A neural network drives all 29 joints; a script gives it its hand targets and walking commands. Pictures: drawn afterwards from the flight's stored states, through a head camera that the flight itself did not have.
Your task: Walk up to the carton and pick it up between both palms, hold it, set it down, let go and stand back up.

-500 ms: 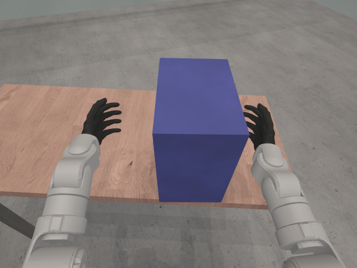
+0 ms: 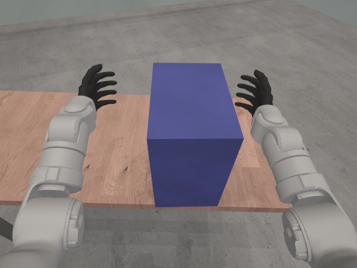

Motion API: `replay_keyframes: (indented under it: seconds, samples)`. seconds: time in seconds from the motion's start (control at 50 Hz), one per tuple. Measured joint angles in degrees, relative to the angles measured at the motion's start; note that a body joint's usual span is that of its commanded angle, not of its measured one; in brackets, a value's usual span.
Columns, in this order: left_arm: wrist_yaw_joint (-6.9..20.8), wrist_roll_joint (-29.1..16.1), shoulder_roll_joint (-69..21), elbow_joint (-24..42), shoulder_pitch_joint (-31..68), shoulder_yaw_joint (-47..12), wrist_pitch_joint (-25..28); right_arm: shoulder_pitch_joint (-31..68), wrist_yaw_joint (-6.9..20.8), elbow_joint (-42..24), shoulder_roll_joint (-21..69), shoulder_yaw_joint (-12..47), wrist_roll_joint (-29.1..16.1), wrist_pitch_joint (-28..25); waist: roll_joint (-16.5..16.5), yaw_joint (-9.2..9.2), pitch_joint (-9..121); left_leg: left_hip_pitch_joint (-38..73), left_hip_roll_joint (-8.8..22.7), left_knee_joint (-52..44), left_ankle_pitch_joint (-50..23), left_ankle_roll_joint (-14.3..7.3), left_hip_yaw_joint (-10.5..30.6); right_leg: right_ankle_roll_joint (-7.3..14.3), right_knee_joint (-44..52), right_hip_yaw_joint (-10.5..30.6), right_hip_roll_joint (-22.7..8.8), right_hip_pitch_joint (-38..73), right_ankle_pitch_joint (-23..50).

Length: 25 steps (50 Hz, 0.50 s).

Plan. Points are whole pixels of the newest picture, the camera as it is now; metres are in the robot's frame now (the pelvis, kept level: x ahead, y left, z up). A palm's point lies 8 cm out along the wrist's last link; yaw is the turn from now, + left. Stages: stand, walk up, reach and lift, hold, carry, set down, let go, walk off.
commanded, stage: reach and lift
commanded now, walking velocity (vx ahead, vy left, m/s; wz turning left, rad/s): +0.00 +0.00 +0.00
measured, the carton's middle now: (186, 137) +0.46 -0.02 +0.02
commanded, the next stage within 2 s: none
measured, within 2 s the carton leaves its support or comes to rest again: neither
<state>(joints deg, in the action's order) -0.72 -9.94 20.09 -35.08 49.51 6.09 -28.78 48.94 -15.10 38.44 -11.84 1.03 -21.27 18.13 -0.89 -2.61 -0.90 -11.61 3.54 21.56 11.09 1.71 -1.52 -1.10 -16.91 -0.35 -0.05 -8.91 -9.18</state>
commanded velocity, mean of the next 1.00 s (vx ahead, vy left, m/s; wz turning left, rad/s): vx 0.00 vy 0.00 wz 0.00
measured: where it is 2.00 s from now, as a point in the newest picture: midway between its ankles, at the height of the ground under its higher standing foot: outside the picture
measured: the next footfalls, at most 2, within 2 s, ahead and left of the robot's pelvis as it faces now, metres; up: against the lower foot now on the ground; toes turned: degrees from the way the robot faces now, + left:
none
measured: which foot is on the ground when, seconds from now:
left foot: down 0.00-1.00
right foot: down 0.00-1.00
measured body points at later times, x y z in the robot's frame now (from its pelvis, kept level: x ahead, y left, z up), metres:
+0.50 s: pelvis +0.00 +0.00 +0.00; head +0.02 +0.02 +0.45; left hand +0.49 +0.19 +0.23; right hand +0.47 -0.17 +0.22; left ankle +0.00 +0.13 -0.75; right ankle +0.00 -0.13 -0.75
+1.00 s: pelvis -0.01 -0.01 -0.01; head +0.04 +0.01 +0.44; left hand +0.48 +0.18 +0.12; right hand +0.46 -0.16 +0.12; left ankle +0.00 +0.13 -0.75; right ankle +0.00 -0.13 -0.75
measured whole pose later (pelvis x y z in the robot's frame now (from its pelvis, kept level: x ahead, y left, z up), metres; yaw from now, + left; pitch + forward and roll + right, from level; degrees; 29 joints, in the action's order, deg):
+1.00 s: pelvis -0.01 -0.01 -0.01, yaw +0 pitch +14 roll -1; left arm -1.8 -13.1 18.7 -77.9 64.9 -0.8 0.6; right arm 60.2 -12.6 65.4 -6.1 -5.7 -11.4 4.2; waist -0.8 -3.9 9.2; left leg -28.8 3.6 24.6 9.8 2.3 0.2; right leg -0.5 -21.0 -1.3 0.3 -26.3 -8.7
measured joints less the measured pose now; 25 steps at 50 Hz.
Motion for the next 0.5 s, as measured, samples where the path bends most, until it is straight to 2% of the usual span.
replay_keyframes:
  seconds: [0.5]
  samples:
    - [-1.6,-5.5,3.5,-32.2,23.4,-8.0,9.9,21.4,2.1,24.3,-2.0,0.5,-1.5,-0.5,0.0,-1.13,5.9,-6.8,0.3,0.4,-0.9,0.3,0.6,0.4,0.2,-0.1,0.5,-6.5,1.2]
